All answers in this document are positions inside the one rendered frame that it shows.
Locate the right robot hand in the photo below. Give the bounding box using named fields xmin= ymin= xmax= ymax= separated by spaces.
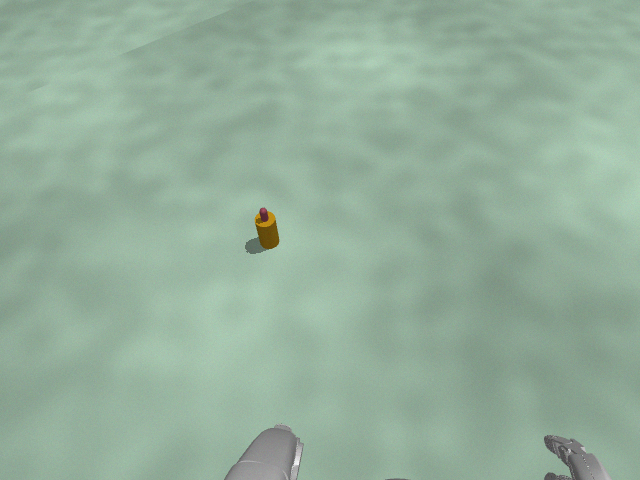
xmin=544 ymin=435 xmax=612 ymax=480

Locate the bottle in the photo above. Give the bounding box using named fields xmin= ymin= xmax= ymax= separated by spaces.
xmin=255 ymin=208 xmax=279 ymax=249

